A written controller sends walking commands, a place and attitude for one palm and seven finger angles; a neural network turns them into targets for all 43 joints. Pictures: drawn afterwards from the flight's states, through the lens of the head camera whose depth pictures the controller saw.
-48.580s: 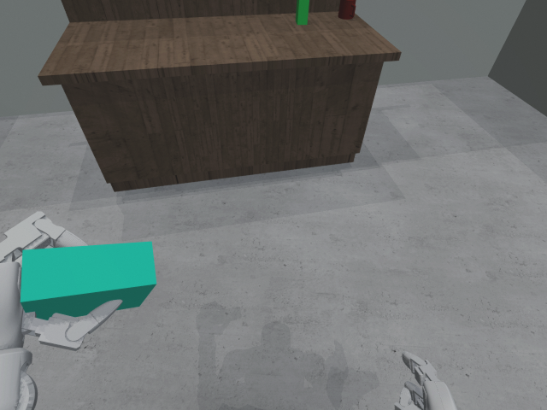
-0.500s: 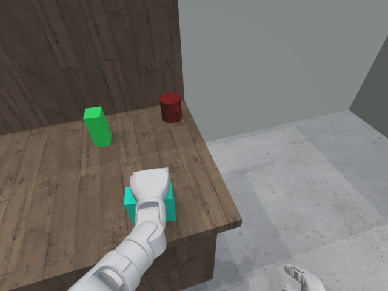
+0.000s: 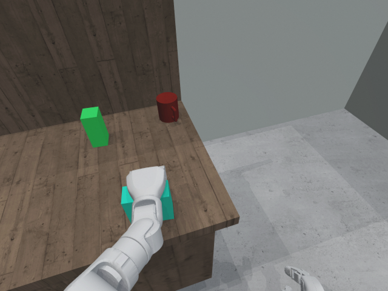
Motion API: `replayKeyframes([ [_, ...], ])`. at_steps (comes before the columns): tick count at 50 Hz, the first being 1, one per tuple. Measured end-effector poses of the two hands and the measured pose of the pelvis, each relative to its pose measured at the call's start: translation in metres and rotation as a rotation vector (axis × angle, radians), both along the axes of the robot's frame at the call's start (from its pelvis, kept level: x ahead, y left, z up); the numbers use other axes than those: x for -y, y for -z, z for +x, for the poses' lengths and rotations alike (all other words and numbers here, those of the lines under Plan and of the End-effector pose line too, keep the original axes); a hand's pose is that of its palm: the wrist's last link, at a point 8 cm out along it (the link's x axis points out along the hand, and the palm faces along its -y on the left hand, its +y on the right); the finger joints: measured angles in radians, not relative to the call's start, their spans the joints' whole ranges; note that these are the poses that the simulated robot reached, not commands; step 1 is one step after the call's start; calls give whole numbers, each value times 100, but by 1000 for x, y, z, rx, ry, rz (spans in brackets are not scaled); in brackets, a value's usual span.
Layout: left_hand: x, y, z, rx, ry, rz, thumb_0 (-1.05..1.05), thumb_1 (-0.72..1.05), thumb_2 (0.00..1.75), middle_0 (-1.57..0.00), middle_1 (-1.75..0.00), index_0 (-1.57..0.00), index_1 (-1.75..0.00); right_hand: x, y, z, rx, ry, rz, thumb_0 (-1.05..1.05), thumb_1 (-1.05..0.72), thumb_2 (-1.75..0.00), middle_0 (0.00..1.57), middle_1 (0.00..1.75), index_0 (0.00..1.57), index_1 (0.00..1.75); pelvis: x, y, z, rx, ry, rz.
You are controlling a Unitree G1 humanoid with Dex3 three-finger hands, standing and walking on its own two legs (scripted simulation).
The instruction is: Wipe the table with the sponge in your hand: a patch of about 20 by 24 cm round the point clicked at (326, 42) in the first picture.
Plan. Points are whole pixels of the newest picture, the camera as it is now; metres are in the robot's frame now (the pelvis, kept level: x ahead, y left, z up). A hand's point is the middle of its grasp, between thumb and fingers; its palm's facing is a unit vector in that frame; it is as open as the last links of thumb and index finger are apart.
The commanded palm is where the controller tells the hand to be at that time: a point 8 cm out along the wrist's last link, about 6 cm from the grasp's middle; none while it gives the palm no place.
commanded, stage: slide back across to the middle lane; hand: left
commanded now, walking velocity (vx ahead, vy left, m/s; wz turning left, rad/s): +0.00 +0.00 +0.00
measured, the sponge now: (150, 207) +0.33 +0.15 -0.05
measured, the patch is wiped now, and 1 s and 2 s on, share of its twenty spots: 1.00 1.00 1.00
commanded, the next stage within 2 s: wipe forward along the middle lane in 0.52 s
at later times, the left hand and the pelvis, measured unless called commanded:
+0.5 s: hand (131, 206) +0.30 +0.18 +0.01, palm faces -0.05 -0.10 -0.99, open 9.1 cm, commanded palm +0.26 +0.19 +0.05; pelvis +0.01 +0.00 +0.01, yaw +0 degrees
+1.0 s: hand (119, 200) +0.32 +0.21 +0.00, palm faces -0.08 -0.05 -1.00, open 9.1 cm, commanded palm +0.30 +0.22 +0.03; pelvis -0.01 +0.00 +0.00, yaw +0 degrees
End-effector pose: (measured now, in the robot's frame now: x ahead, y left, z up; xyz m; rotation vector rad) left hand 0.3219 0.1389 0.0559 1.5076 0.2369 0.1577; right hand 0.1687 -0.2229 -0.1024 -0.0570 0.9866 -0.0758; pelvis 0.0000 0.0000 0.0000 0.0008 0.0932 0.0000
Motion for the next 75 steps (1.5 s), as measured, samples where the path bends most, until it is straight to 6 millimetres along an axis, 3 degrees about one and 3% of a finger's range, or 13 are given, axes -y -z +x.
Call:
replayKeyframes([
  [8,-12,-4,-11,3,-27,-33,1,-42,109,-79,-148,-81,-148,4,-8,7,34,13,-9,1,-91,-90,19,30,19,30,0,-4,4,28,10,3],
  [23,-37,-5,-33,-8,-38,-47,1,-43,109,-80,-147,-82,-147,1,-24,38,142,-22,-15,1,-91,-90,19,30,19,30,1,-5,8,54,10,6],
  [33,-56,-5,-39,-21,-72,-39,1,-43,109,-81,-146,-83,-146,0,-23,37,152,-28,-25,1,-91,-90,20,30,20,30,3,-5,8,56,8,7],
  [45,-66,-2,-31,-35,-66,-16,0,-45,109,-84,-143,-85,-143,12,-7,9,86,-1,-68,1,-91,-90,20,30,20,30,3,-2,0,31,-2,4],
  [65,-86,-2,22,-57,-68,42,0,-47,110,-86,-141,-87,-141,30,27,-77,-107,90,-105,1,-91,-90,20,30,20,30,2,8,-17,-58,-3,-7],
  [75,-92,-1,39,-58,-75,52,0,-48,110,-86,-141,-88,-141,30,32,-95,-158,109,-114,1,-91,-90,20,30,20,30,-2,10,-16,-90,-1,-14],
])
